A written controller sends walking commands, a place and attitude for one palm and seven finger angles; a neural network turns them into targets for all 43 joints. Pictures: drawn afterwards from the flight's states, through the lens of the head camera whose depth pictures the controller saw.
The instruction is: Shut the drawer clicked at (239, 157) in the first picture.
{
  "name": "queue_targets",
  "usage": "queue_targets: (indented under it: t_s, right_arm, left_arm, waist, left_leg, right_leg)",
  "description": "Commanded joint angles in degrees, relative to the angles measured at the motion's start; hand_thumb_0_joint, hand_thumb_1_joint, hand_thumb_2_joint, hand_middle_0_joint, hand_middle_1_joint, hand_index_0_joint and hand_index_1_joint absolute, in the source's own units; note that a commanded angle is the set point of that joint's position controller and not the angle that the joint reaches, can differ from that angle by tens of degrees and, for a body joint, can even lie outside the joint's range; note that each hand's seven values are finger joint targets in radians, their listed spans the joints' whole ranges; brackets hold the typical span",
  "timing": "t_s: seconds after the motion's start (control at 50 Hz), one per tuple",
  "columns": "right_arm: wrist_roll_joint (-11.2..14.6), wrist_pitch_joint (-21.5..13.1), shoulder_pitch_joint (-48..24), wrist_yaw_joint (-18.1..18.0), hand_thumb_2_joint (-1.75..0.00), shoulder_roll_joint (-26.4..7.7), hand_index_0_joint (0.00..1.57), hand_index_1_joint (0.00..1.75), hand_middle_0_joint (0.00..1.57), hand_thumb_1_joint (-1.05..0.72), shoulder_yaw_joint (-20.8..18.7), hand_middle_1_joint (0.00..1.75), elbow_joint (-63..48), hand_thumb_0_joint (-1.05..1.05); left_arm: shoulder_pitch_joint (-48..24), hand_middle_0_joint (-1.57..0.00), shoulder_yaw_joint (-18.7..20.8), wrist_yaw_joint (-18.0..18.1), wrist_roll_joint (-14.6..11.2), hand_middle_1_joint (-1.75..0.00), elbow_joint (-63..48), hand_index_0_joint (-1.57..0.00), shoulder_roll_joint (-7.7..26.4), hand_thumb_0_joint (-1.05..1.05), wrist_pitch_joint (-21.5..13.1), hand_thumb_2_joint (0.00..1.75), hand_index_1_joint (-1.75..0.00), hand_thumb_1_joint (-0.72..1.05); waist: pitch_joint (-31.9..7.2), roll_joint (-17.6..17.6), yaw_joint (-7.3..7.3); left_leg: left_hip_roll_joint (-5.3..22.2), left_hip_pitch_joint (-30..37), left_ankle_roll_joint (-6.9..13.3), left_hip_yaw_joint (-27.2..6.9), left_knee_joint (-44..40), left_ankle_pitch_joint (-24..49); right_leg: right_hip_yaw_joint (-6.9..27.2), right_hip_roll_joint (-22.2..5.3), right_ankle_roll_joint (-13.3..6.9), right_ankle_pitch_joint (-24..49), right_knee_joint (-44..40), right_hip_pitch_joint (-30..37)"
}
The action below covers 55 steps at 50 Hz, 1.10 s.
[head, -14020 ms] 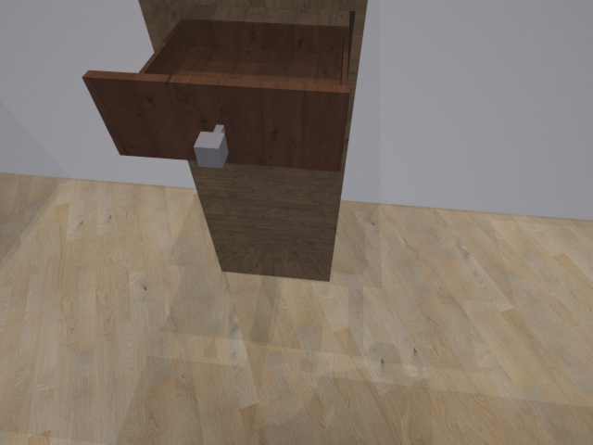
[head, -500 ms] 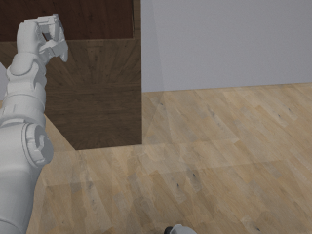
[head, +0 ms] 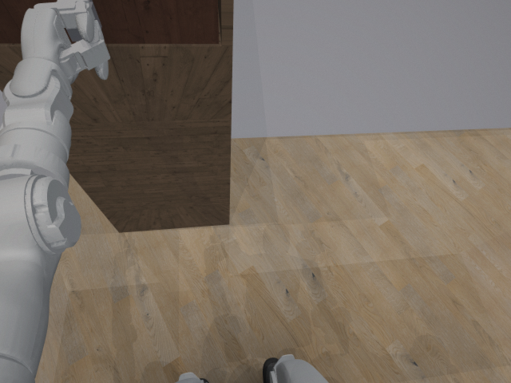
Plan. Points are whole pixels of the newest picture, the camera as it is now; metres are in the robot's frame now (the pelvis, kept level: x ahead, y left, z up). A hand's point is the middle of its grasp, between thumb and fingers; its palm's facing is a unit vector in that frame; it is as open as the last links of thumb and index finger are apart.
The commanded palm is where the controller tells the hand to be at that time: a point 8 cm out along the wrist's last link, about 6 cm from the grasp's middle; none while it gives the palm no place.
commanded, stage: pull the fist back off the drawer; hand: left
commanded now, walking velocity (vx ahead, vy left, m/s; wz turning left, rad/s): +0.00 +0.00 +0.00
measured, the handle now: (84, 14) +0.64 +0.17 +0.16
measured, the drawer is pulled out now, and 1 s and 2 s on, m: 0.00 0.00 0.00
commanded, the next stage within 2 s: draw the hand back to the body in 0.44 s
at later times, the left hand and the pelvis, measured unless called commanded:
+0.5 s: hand (94, 71) +0.52 +0.15 +0.16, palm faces -0.02 -1.00 +0.00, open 3.3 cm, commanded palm +0.50 +0.20 +0.16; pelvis +0.03 +0.00 +0.01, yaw -1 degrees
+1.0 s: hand (51, 142) +0.39 +0.17 +0.18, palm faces -0.02 -1.00 -0.02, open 3.3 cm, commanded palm +0.35 +0.22 +0.18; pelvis +0.03 -0.01 +0.02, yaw +0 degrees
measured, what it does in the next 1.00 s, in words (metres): stands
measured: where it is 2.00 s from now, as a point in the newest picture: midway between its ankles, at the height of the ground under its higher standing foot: outside the picture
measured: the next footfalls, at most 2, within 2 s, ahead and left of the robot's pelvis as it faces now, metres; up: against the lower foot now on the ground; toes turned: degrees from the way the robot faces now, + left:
none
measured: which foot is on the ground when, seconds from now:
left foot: down 0.00-1.00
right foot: down 0.00-1.00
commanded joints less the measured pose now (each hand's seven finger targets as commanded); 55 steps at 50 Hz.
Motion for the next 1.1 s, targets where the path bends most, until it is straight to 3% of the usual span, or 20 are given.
queue_targets:
  t_s: [0.0, 0.08, 0.1, 0.14, 0.2, 0.24, 0.36, 0.4, 0.46, 0.5, 0.54, 0.58, 0.6, 0.68, 0.76, 0.8, 0.88, 1.02, 1.04, 1.08]
  right_arm:
    - [0.37, -0.65, 10.97, -0.58, -0.9, -10.08, 0.2, 0.3, 0.2, -0.9, -3.61, 0.3, -2.68, 0.0]
    - [0.78, -0.37, 10.05, -0.35, -0.9, -9.59, 0.2, 0.3, 0.2, -0.9, -3.9, 0.3, -4.36, 0.0]
    - [0.95, -0.13, 9.73, -0.39, -0.9, -9.56, 0.2, 0.3, 0.2, -0.9, -3.94, 0.3, -4.89, 0.0]
    - [1.24, -0.05, 8.92, -0.36, -0.9, -9.28, 0.2, 0.3, 0.2, -0.9, -4.18, 0.3, -5.27, 0.0]
    - [1.65, 0.03, 7.77, -0.52, -0.9, -8.97, 0.2, 0.3, 0.2, -0.9, -4.61, 0.3, -6.1, 0.0]
    - [1.93, -0.11, 6.8, -0.57, -0.9, -8.7, 0.2, 0.3, 0.2, -0.9, -4.63, 0.3, -6.16, 0.0]
    - [2.58, -0.43, 4.16, -0.96, -0.9, -8.03, 0.2, 0.3, 0.2, -0.9, -4.77, 0.3, -6.04, 0.0]
    - [2.73, -0.53, 3.52, -1.2, -0.9, -7.88, 0.2, 0.3, 0.2, -0.9, -4.85, 0.3, -5.87, 0.0]
    - [2.94, -0.7, 2.59, -1.53, -0.9, -7.62, 0.2, 0.3, 0.2, -0.9, -4.48, 0.3, -5.34, 0.0]
    - [2.92, -0.97, 2.18, -1.52, -0.9, -7.43, 0.2, 0.3, 0.2, -0.9, -4.42, 0.3, -5.21, 0.0]
    - [2.86, -1.08, 1.65, -1.58, -0.9, -7.53, 0.2, 0.3, 0.2, -0.9, -4.45, 0.3, -5.76, 0.0]
    - [3.1, -1.2, 0.06, -1.2, -0.9, -7.1, 0.2, 0.3, 0.2, -0.9, -4.37, 0.3, -7.68, 0.0]
    - [3.28, -1.08, -0.9, -1.03, -0.9, -6.96, 0.2, 0.3, 0.2, -0.9, -4.4, 0.3, -8.7, 0.0]
    - [4.63, -0.45, -4.92, -1.0, -0.9, -6.86, 0.2, 0.3, 0.2, -0.9, -4.27, 0.3, -11.17, 0.0]
    - [4.67, -0.94, -8.87, -1.73, -0.9, -6.28, 0.2, 0.3, 0.2, -0.9, -3.96, 0.3, -13.27, 0.0]
    - [4.6, -1.95, -10.52, -1.9, -0.9, -5.39, 0.2, 0.3, 0.2, -0.9, -3.89, 0.3, -13.48, 0.0]
    - [5.06, -3.33, -14.18, -2.7, -0.9, -5.26, 0.2, 0.3, 0.2, -0.9, -3.29, 0.3, -13.31, 0.0]
    - [5.58, -5.12, -19.93, -3.97, -0.9, -4.73, 0.2, 0.3, 0.2, -0.9, -2.03, 0.3, -14.76, 0.0]
    - [4.21, -6.02, -21.54, -3.84, -0.9, -3.82, 0.2, 0.3, 0.2, -0.9, -2.28, 0.3, -14.65, 0.0]
    - [3.7, -5.82, -22.18, -3.91, -0.9, -3.82, 0.2, 0.3, 0.2, -0.9, -2.17, 0.3, -12.69, 0.0]
  left_arm:
    - [-27.55, -1.4, 2.16, 0.24, -1.2, -1.6, -14.32, -1.4, 12.24, 0.0, -3.0, 0.9, -1.6, 0.9]
    - [-21.64, -1.4, 3.84, -0.65, -1.96, -1.6, -19.12, -1.4, 13.08, 0.0, -3.37, 0.9, -1.6, 0.9]
    - [-18.89, -1.4, 3.95, -0.86, -2.09, -1.6, -19.61, -1.4, 12.99, 0.0, -3.31, 0.9, -1.6, 0.9]
    - [-17.65, -1.4, 2.62, -1.11, -3.03, -1.6, -21.67, -1.4, 10.12, 0.0, -3.03, 0.9, -1.6, 0.9]
    - [-14.81, -1.4, 3.47, -1.21, -4.23, -1.6, -26.78, -1.4, 9.65, 0.0, -3.22, 0.9, -1.6, 0.9]
    - [-11.34, -1.4, 3.49, -1.03, -4.9, -1.6, -27.55, -1.4, 8.62, 0.0, -2.77, 0.9, -1.6, 0.9]
    - [-9.62, -1.4, 1.53, -0.66, -5.64, -1.6, -33.38, -1.4, 5.8, 0.0, -2.15, 0.9, -1.6, 0.9]
    - [-9.23, -1.4, 2.25, -0.56, -5.89, -1.6, -34.52, -1.4, 6.52, 0.0, -2.1, 0.9, -1.6, 0.9]
    - [-9.84, -1.4, -0.13, -0.77, -6.07, -1.6, -31.96, -1.4, 3.63, 0.0, -1.31, 0.9, -1.6, 0.9]
    - [-11.42, -1.4, -1.43, -0.88, -6.21, -1.6, -32.19, -1.4, 1.89, 0.0, -1.28, 0.9, -1.6, 0.9]
    - [-7.53, -1.4, 0.81, -0.98, -6.71, -1.6, -32.04, -1.4, 3.61, 0.0, -1.34, 0.9, -1.6, 0.9]
    - [0.0, -1.4, 1.25, -1.83, -7.58, -1.6, -36.82, -1.4, 2.98, 0.0, -1.49, 0.9, -1.6, 0.9]
    - [4.86, -1.4, 1.15, -2.34, -8.13, -1.6, -38.36, -1.4, 2.16, 0.0, -0.85, 0.9, -1.6, 0.9]
    - [12.71, -1.4, -1.42, -3.57, -10.21, -1.6, -44.89, -1.4, -1.3, 0.0, 3.06, 0.9, -1.6, 0.9]
    - [14.64, -1.4, 0.27, -2.39, -11.03, -1.6, -61.02, -1.4, 1.27, 0.0, 4.84, 0.9, -1.6, 0.9]
    - [18.67, -1.4, -0.44, -2.16, -11.52, -1.6, -66.61, -1.4, -0.56, 0.0, 5.33, 0.9, -1.6, 0.9]
    - [24.78, -1.4, -3.24, -3.14, -12.83, -1.6, -69.73, -1.4, -4.13, 0.0, 8.33, 0.9, -1.6, 0.9]
    - [35.59, -1.4, -3.36, -4.71, -14.54, -1.6, -76.76, -1.4, -5.56, 0.0, 13.84, 0.9, -1.6, 0.9]
    - [36.9, -1.4, -6.93, 2.34, -8.5, -1.6, -86.86, -1.4, -4.65, 0.0, 9.14, 0.9, -1.6, 0.9]
    - [45.42, -1.4, -8.22, 8.23, -6.62, -1.6, -85.05, -1.4, -7.96, 0.0, 7.74, 0.9, -1.6, 0.9]
  waist:
    - [-24.44, 4.65, -0.62]
    - [-26.74, 6.4, 2.11]
    - [-26.25, 4.66, 2.91]
    - [-24.59, 4.03, 2.87]
    - [-26.92, 3.89, 4.27]
    - [-24.75, 3.01, 4.89]
    - [-22.55, 3.66, 4.74]
    - [-24.2, 3.28, 5.43]
    - [-20.11, 1.78, 4.19]
    - [-21.0, 2.26, 4.1]
    - [-23.44, 1.33, 5.67]
    - [-27.91, 3.94, 8.35]
    - [-27.8, 1.95, 9.34]
    - [-19.87, -2.26, 9.81]
    - [-22.79, 2.85, 11.37]
    - [-22.83, 2.97, 11.9]
    - [-15.98, 1.35, 11.66]
    - [-11.63, -0.72, 13.62]
    - [-5.69, -0.16, 14.32]
    - [-3.31, -3.32, 13.97]
  left_leg:
    - [-0.93, 17.88, 0.84, -2.06, -4.69, 13.84]
    - [-1.03, 19.24, 0.79, -0.97, -5.04, 16.85]
    - [-0.9, 18.82, 0.74, -0.96, -5.38, 16.62]
    - [-0.76, 19.16, 0.84, -0.52, -6.05, 16.44]
    - [-0.75, 21.66, 0.79, -0.25, -6.23, 19.85]
    - [-0.66, 21.33, 0.88, 0.22, -6.7, 20.14]
    - [-0.74, 24.07, 1.11, 0.72, -6.72, 24.45]
    - [-0.83, 24.92, 0.97, 0.54, -6.68, 25.41]
    - [-0.96, 24.13, 1.13, 0.73, -6.78, 24.3]
    - [-1.16, 25.07, 0.99, 0.41, -6.89, 24.8]
    - [-1.32, 25.34, 0.93, 0.39, -6.81, 25.72]
    - [-1.39, 27.81, 0.85, 0.66, -6.43, 32.68]
    - [-1.24, 27.49, 0.91, 0.89, -6.59, 34.35]
    - [-1.01, 25.06, 1.34, 1.52, -8.97, 30.42]
    - [-1.51, 28.67, 1.38, 1.57, -10.15, 29.91]
    - [-1.25, 31.03, 1.21, 1.22, -10.69, 32.05]
    - [-1.55, 30.85, 1.09, 1.12, -12.67, 25.71]
    - [-2.12, 30.88, 0.8, 0.31, -15.39, 18.58]
    - [-2.48, 31.03, 0.94, 1.72, -17.46, 17.34]
    - [-1.92, 31.09, 0.73, 0.86, -19.6, 13.84]
  right_leg:
    - [1.18, 2.14, -1.12, 10.6, -3.82, 9.36]
    - [1.3, 2.27, -1.41, 14.48, -3.51, 13.21]
    - [1.1, 2.36, -1.51, 14.38, -3.45, 13.95]
    - [1.01, 2.5, -1.43, 14.55, -3.99, 14.12]
    - [0.89, 2.61, -1.6, 17.91, -3.58, 16.81]
    - [0.86, 2.61, -1.6, 18.54, -3.98, 17.4]
    - [0.94, 2.41, -1.63, 22.74, -4.05, 18.44]
    - [0.99, 2.3, -1.62, 23.82, -3.74, 19.86]
    - [0.85, 2.12, -1.51, 23.59, -4.25, 18.66]
    - [0.8, 1.93, -1.42, 23.66, -4.03, 18.4]
    - [0.85, 1.79, -1.59, 24.64, -3.56, 20.54]
    - [1.15, 1.56, -1.79, 29.5, -2.61, 24.14]
    - [1.06, 1.53, -1.74, 31.3, -2.62, 25.85]
    - [0.43, 1.52, -1.55, 29.96, -4.47, 26.73]
    - [0.89, 1.08, -1.83, 29.67, -5.07, 30.33]
    - [0.7, 1.01, -1.79, 30.54, -5.51, 31.24]
    - [0.13, 0.96, -1.74, 25.88, -7.5, 29.36]
    - [-0.35, 0.45, -1.96, 18.79, -9.56, 29.74]
    - [1.29, 0.01, -1.58, 15.29, -13.59, 27.65]
    - [0.88, 0.31, -1.53, 10.71, -14.94, 28.35]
